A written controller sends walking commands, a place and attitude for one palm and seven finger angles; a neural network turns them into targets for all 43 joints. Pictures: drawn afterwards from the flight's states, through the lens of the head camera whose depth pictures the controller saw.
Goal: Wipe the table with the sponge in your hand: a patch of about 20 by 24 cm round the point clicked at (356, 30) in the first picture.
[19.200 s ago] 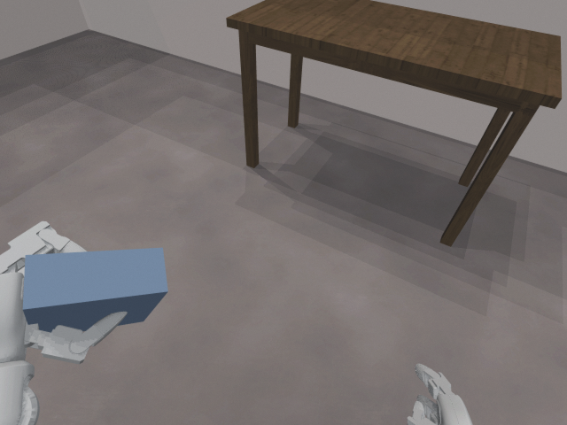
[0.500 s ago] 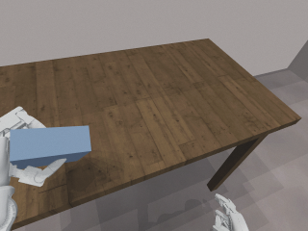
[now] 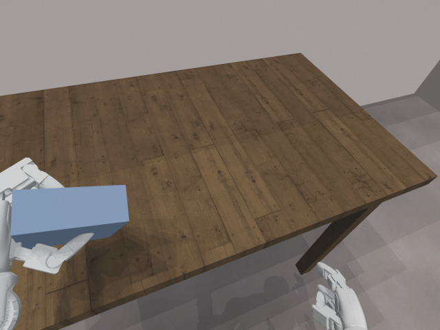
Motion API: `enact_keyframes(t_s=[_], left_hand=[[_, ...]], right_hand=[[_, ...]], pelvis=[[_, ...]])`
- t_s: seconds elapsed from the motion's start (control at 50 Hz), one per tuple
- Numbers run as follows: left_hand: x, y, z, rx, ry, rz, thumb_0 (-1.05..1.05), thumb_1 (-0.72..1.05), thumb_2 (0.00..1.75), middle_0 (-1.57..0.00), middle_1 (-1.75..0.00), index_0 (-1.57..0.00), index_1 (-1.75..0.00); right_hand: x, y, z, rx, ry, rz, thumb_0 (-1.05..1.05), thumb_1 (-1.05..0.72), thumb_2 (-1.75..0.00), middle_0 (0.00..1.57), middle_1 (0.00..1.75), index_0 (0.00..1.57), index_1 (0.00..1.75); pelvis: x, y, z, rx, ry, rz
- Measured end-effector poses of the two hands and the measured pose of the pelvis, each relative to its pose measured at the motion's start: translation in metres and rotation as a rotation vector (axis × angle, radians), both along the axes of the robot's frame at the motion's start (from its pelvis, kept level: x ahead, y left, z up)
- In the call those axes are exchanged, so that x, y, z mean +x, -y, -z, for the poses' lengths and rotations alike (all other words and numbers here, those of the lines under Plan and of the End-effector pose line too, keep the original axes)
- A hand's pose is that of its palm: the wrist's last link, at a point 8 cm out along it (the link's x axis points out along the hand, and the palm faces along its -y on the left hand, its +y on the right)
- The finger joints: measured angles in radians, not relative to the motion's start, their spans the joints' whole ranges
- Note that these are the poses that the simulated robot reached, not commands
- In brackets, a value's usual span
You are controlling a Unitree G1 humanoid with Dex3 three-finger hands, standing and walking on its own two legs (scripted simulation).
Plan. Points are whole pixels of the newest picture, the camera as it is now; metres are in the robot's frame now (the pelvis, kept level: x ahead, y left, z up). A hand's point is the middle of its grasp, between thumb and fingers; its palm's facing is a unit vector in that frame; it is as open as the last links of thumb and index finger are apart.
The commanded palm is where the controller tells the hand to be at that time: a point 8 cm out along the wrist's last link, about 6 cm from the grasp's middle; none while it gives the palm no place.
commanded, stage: look again from close up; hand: left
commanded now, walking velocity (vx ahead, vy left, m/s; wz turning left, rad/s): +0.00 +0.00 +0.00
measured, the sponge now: (86, 217) +0.23 +0.21 +0.13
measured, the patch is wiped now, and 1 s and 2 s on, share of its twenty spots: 0.00 0.00 0.00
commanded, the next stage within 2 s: turn the palm down, sponge in hand in 0.30 s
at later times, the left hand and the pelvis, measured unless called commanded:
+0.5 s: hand (33, 182) +0.24 +0.26 +0.20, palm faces +0.43 -0.78 -0.46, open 9.0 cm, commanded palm +0.16 +0.27 +0.18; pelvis -0.01 -0.02 +0.00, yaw +2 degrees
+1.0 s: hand (64, 223) +0.21 +0.22 +0.16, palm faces +0.33 -0.60 -0.73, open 9.0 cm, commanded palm +0.16 +0.25 +0.20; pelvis -0.02 -0.07 -0.01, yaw +2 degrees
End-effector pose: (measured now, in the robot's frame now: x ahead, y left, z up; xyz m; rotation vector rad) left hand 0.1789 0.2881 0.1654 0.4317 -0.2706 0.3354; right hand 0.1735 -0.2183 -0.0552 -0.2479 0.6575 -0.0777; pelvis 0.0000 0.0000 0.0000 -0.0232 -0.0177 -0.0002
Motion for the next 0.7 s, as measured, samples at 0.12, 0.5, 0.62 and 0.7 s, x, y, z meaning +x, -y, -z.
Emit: enact_keyframes(t_s=[0.12,0.5,0.62,0.7], left_hand=[[-0.001,0.005,-0.001,-0.013,0.001,-0.014,-0.01,-0.42,1.07,-0.83,-1.42,-0.83,-1.42],[0.018,-0.009,-0.048,0.141,0.054,-0.039,-0.01,-0.42,1.07,-0.84,-1.41,-0.84,-1.42],[0.012,0.017,-0.035,0.116,-0.151,-0.033,-0.01,-0.41,1.07,-0.83,-1.42,-0.83,-1.43],[-0.008,0.045,-0.019,0.163,-0.205,0.012,-0.01,-0.41,1.07,-0.83,-1.42,-0.83,-1.43]], right_hand=[[-0.004,0.002,0.005,0.005,-0.021,-0.001,0.01,-0.91,-0.90,0.21,0.30,0.20,0.30],[-0.012,0.014,0.019,-0.020,-0.063,-0.078,0.01,-0.91,-0.90,0.20,0.30,0.20,0.30],[0.007,0.018,0.015,0.060,0.037,-0.069,0.01,-0.91,-0.90,0.21,0.30,0.20,0.30],[0.019,0.021,0.009,0.059,0.092,-0.075,0.01,-0.91,-0.90,0.21,0.30,0.20,0.30]], pelvis=[[-0.001,0.004,-0.001,0.002,0.002,-0.002],[-0.009,0.017,0.004,0.017,0.004,-0.028],[-0.011,0.020,0.007,0.028,0.017,-0.001],[-0.014,0.029,0.011,0.037,0.017,-0.004]])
